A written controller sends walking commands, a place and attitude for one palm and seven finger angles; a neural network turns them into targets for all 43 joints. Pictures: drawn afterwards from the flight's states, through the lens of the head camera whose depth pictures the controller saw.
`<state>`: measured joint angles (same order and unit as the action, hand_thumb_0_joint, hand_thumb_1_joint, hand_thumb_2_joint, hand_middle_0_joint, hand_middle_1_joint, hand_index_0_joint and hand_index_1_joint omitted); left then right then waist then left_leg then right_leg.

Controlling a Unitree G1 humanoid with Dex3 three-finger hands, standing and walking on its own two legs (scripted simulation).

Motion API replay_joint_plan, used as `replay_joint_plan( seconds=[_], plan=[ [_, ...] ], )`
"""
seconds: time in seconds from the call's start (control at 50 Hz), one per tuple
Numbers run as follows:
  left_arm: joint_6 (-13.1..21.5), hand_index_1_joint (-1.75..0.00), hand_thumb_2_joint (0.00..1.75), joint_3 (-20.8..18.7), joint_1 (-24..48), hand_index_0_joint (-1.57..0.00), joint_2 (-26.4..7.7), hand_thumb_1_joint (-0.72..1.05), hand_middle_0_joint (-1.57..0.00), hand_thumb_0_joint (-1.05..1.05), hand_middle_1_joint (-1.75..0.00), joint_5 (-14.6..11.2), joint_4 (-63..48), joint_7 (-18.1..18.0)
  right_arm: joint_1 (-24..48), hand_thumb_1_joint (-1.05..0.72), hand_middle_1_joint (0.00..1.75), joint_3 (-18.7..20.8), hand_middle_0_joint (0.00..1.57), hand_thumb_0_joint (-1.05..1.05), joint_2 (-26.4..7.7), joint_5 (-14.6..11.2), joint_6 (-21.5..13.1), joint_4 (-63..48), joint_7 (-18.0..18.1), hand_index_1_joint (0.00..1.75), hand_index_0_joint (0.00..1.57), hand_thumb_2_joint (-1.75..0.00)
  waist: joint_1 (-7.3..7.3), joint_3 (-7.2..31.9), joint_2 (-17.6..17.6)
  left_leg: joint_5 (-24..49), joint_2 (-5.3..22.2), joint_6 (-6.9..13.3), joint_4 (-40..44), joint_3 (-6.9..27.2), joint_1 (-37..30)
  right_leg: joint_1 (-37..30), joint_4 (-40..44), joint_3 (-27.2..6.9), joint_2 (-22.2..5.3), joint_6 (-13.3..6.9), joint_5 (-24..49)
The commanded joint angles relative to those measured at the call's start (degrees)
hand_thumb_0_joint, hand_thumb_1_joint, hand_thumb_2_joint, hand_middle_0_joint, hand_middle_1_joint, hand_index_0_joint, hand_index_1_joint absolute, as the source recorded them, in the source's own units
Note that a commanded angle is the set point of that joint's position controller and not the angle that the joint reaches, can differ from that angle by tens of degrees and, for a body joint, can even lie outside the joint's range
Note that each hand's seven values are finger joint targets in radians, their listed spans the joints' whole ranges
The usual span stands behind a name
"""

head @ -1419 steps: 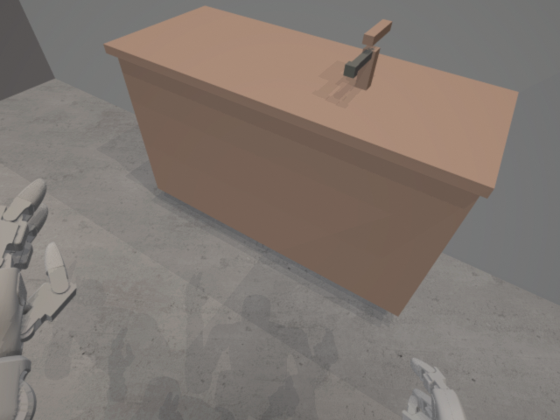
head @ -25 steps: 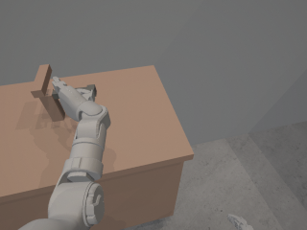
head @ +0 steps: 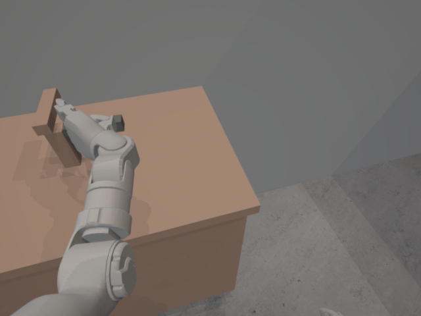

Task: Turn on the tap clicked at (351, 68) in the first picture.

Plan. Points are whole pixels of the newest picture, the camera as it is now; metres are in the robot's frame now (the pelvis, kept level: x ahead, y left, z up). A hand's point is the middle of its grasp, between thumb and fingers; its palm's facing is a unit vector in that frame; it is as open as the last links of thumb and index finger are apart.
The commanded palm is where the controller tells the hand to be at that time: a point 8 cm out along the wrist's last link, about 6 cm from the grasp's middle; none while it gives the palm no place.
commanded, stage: lift the hand up off the lever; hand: left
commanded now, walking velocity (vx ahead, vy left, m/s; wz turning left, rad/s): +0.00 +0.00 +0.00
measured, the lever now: (117, 123) +0.50 +0.24 +0.11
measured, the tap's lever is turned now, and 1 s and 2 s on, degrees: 86 86 86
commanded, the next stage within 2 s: draw the hand back beside the body in 0.52 s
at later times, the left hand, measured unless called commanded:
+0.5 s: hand (111, 117) +0.43 +0.20 +0.18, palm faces +0.77 -0.64 -0.05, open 7.8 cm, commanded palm +0.37 +0.22 +0.19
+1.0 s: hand (95, 161) +0.33 +0.21 +0.16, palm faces +0.34 -0.92 -0.20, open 7.8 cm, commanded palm +0.30 +0.24 +0.18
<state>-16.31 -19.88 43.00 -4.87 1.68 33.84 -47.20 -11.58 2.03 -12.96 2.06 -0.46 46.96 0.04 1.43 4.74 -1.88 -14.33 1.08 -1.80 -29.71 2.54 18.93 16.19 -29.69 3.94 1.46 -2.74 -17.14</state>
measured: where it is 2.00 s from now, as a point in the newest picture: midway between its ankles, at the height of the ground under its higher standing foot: outside the picture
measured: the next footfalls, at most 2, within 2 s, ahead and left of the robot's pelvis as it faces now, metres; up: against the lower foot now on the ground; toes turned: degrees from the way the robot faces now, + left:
none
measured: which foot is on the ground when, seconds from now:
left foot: down 0.00-1.00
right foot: down 0.00-1.00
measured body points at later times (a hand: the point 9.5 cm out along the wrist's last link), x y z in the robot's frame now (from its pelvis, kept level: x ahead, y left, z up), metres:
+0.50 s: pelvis +0.01 +0.01 +0.00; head +0.00 -0.01 +0.45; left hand +0.38 +0.23 +0.19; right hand +0.19 -0.22 -0.11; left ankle +0.01 +0.14 -0.73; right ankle -0.02 -0.08 -0.73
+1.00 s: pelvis +0.01 +0.00 +0.01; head -0.01 -0.02 +0.46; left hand +0.31 +0.25 +0.18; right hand +0.15 -0.26 -0.09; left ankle +0.01 +0.14 -0.73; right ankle -0.02 -0.08 -0.73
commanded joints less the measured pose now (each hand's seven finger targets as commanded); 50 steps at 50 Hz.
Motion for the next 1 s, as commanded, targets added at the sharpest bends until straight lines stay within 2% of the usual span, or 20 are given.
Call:
replay_joint_plan(
  seconds=[0.0, 0.08, 0.1, 0.16, 0.2, 0.26, 0.3, 0.38, 0.48, 0.5, 0.58, 0.6, 0.62, 0.64, 0.72, 0.8, 0.82, 0.84, 0.9, 0.98],
  plan=[
    [3.3, -0.15, 0.90, 0.8, 26.5, -0.15, -11.2, 0.90, -0.15, 0.00, -0.15, 2.3, -15.8, -0.3, 6.2, -0.90, 0.30, 2.1, 0.20, 0.00, -6.4, 0.2, -2.3, -7.9, 0.3, 0.30, 0.20, -0.90, -1.69, 17.5, 1.8, 15.9, -1.9, 2.5, 1.4, -3.2, -7.7, -7.3, 3.7, 0.1, -1.3, 1.7, 17.9],
    [2.0, -0.15, 0.90, 3.3, 25.3, -0.15, -8.1, 0.90, -0.15, 0.00, -0.15, 2.0, -17.5, -0.2, 6.9, -0.90, 0.30, 1.8, 0.20, 0.00, -6.1, 0.0, -2.2, -8.6, -0.2, 0.30, 0.20, -0.90, -1.33, 17.1, 3.1, 17.9, -1.5, 2.3, 1.4, -3.7, -8.7, -7.5, 3.5, 0.4, -1.4, 1.7, 19.7],
    [1.9, -0.15, 0.90, 1.3, 23.7, -0.15, -10.3, 0.90, -0.15, 0.00, -0.15, 1.8, -17.8, 0.1, 7.0, -0.90, 0.30, 2.0, 0.20, 0.00, -6.3, 0.0, -1.9, -8.4, 0.1, 0.30, 0.20, -0.90, -1.98, 16.8, 2.9, 18.4, -1.5, 2.2, 1.8, -3.3, -9.0, -8.0, 3.7, 0.6, -1.1, 1.5, 19.6],
    [0.7, -0.15, 0.90, 4.9, 24.3, -0.15, -6.2, 0.90, -0.15, 0.00, -0.15, 1.4, -19.8, 0.4, 8.4, -0.90, 0.30, 1.5, 0.20, 0.00, -5.9, -0.3, -2.1, -8.9, -0.3, 0.30, 0.20, -0.90, -1.49, 15.3, 3.2, 18.6, -1.4, 2.1, 2.0, -3.5, -9.7, -7.5, 4.1, 0.7, -1.3, 1.6, 19.6],
    [0.1, -0.15, 0.90, 3.4, 25.1, -0.15, -8.6, 0.90, -0.15, 0.00, -0.15, 1.3, -19.9, 0.7, 8.9, -0.90, 0.30, 1.5, 0.20, 0.00, -6.1, -0.4, -1.7, -8.3, 0.1, 0.30, 0.20, -0.90, -1.89, 14.3, 2.5, 18.1, -1.4, 1.8, 2.7, -3.0, -10.0, -7.4, 4.7, 0.7, -1.1, 1.3, 18.1],
    [-0.5, -0.15, 0.90, 6.5, 26.0, -0.15, -5.1, 0.90, -0.15, 0.00, -0.15, 1.4, -22.5, 0.6, 9.8, -0.90, 0.30, 1.3, 0.20, 0.00, -5.5, -0.4, -2.0, -8.8, -0.4, 0.30, 0.20, -0.90, -1.76, 15.5, 0.8, 20.2, -1.3, 1.4, 2.3, -3.1, -11.6, -7.5, 4.3, 0.8, -1.2, 1.1, 19.3],
    [-1.0, -0.15, 0.90, 4.7, 23.5, -0.15, -6.9, 0.90, -0.15, 0.00, -0.15, 1.0, -22.2, 0.6, 9.9, -0.90, 0.30, 1.4, 0.20, 0.00, -5.7, -0.4, -1.6, -8.6, -0.2, 0.30, 0.20, -0.90, -2.47, 15.5, 2.7, 20.9, -1.3, 1.2, 2.8, -2.7, -12.0, -8.4, 4.5, 1.0, -0.9, 1.1, 19.8],
    [-2.3, -0.15, 0.90, 7.7, 26.1, -0.15, -3.3, 0.90, -0.15, 0.00, -0.15, 0.8, -20.5, 0.7, 11.2, -0.90, 0.30, 0.8, 0.20, 0.00, -5.3, -0.8, -1.4, -8.4, -0.2, 0.30, 0.20, -0.90, -1.50, 13.8, 2.8, 18.8, -1.5, 1.5, 3.0, -3.1, -11.7, -7.3, 5.5, 0.7, -1.5, 1.3, 18.3],
    [-1.9, -0.15, 0.90, 6.1, 26.7, -0.15, -4.8, 0.90, -0.15, 0.00, -0.15, 1.0, -19.2, 0.0, 11.4, -0.90, 0.30, 0.8, 0.20, 0.00, -5.1, -0.7, -1.1, -8.5, -0.1, 0.30, 0.20, -0.90, -2.15, 14.9, 3.5, 18.1, -1.6, 1.6, 3.0, -3.1, -11.0, -8.0, 5.4, 0.4, -1.6, 1.4, 18.3],
    [-1.5, -0.15, 0.90, 4.3, 26.9, -0.15, -7.5, 0.90, -0.15, 0.00, -0.15, 1.5, -19.8, 0.0, 11.0, -0.90, 0.30, 1.0, 0.20, 0.00, -5.5, -0.6, -0.8, -8.2, 0.1, 0.30, 0.20, -0.90, -2.51, 16.0, 2.5, 19.5, -1.6, 1.4, 3.0, -2.9, -11.7, -8.6, 5.1, 0.4, -1.4, 1.2, 19.3],
    [-1.6, -0.15, 0.90, 5.4, 25.4, -0.15, -5.5, 0.90, -0.15, 0.00, -0.15, 1.6, -20.5, -0.1, 10.9, -0.90, 0.30, 0.9, 0.20, 0.00, -5.1, -0.5, -0.3, -9.2, -0.3, 0.30, 0.20, -0.90, -2.43, 17.1, 3.5, 21.9, -1.6, 1.7, 2.1, -3.6, -11.2, -10.3, 4.0, 0.3, -2.0, 1.6, 24.7],
    [-1.5, -0.15, 0.90, 2.8, 23.9, -0.15, -8.6, 0.90, -0.15, 0.00, -0.15, 1.6, -20.6, 0.0, 10.5, -0.90, 0.30, 1.2, 0.20, 0.00, -5.5, -0.6, 0.0, -9.0, -0.1, 0.30, 0.20, -0.90, -3.12, 17.5, 3.5, 22.5, -1.6, 1.6, 2.3, -3.2, -11.3, -11.1, 4.0, 0.5, -1.7, 1.4, 24.9],
    [-1.4, -0.15, 0.90, 15.1, 19.1, -0.15, -4.0, 0.90, -0.15, 0.00, -0.15, 4.0, -25.7, 9.9, 8.4, -0.90, 0.30, 1.2, 0.20, 0.00, -6.9, -0.9, 2.0, -9.8, 0.8, 0.30, 0.20, -0.90, 0.25, 17.3, 5.8, 23.5, -1.6, 2.7, 2.1, -3.9, -13.1, -11.8, 1.8, -1.2, -1.7, 1.2, 29.9],
    [-1.2, -0.16, 0.90, 10.2, 17.1, -0.15, -8.4, 0.90, -0.15, 0.00, -0.16, 2.8, -26.8, 14.1, 7.5, -0.90, 0.30, 1.5, 0.20, 0.00, -6.8, -1.6, 2.5, -11.3, 1.7, 0.30, 0.20, -0.90, -0.86, 18.3, 6.6, 24.3, -1.8, 3.5, 2.0, -4.0, -13.8, -13.3, 2.4, -1.3, -1.6, 1.3, 33.3],
    [-0.6, -0.17, 0.90, 6.8, 1.3, -0.16, -14.2, 0.90, -0.16, 0.00, -0.17, -3.5, -32.8, 28.8, 9.2, -0.90, 0.30, -0.3, 0.20, 0.00, -6.2, -3.9, 4.8, -15.5, 4.3, 0.30, 0.20, -0.90, -3.31, 13.6, 6.8, 22.2, -1.7, 3.9, 4.6, -4.0, -13.7, -17.2, 4.6, -2.7, -1.5, 2.0, 36.0],
    [-2.7, -0.18, 0.90, 0.0, -6.3, -0.16, -18.0, 0.90, -0.16, 0.00, -0.18, -7.4, -43.4, 28.1, 13.6, -0.90, 0.30, -1.3, 0.20, 0.00, -5.2, -5.0, 3.7, -17.6, 4.9, 0.30, 0.20, -0.90, -6.44, 10.5, 2.3, 20.4, -1.7, 3.5, 6.5, -4.4, -13.8, -17.9, 6.8, -2.8, -1.4, 2.2, 31.5],
    [3.6, -0.18, 0.90, 1.8, -15.3, -0.16, -25.4, 0.90, -0.16, 0.00, -0.18, -6.5, -41.4, 32.7, 8.7, -0.90, 0.30, -0.4, 0.20, 0.00, -6.4, -2.9, 2.9, -16.7, 3.4, 0.30, 0.20, -0.90, -2.70, 5.6, 3.2, 16.9, -0.6, 3.5, 6.4, -3.6, -13.3, -15.1, 6.8, -3.5, -2.7, 3.0, 31.7],
    [7.4, -0.19, 0.90, 0.4, -18.2, -0.16, -25.9, 0.90, -0.16, 0.00, -0.19, -7.0, -41.7, 34.6, 9.0, -0.90, 0.30, -0.4, 0.20, 0.00, -6.1, -3.1, 2.1, -17.7, 2.8, 0.30, 0.20, -0.90, -4.03, 6.5, 3.3, 16.0, -0.9, 3.8, 6.7, -3.8, -12.2, -16.0, 6.8, -3.8, -2.7, 2.9, 30.8],
    [16.0, -0.19, 0.90, 4.3, -15.6, -0.16, -25.4, 0.90, -0.16, 0.00, -0.19, -6.7, -53.6, 37.3, 9.8, -0.90, 0.30, -0.1, 0.20, 0.00, -5.8, -3.3, -0.8, -18.9, 2.4, 0.30, 0.20, -0.90, -2.90, 6.4, -3.9, 14.9, -1.3, 3.9, 6.9, -4.1, -16.6, -13.5, 8.8, -4.1, -2.1, 2.1, 24.6],
    [20.9, -0.21, 0.90, 7.0, -16.1, -0.17, -23.8, 0.90, -0.17, 0.00, -0.21, -5.9, -52.2, 37.7, 9.3, -0.90, 0.30, 0.2, 0.20, 0.00, -6.4, -3.1, -3.8, -17.8, 2.5, 0.30, 0.20, -0.90, -1.75, 3.8, -1.1, 12.1, -1.3, 4.2, 7.3, -3.9, -18.9, -10.2, 10.8, -4.2, -1.4, 2.0, 19.5]
  ],
)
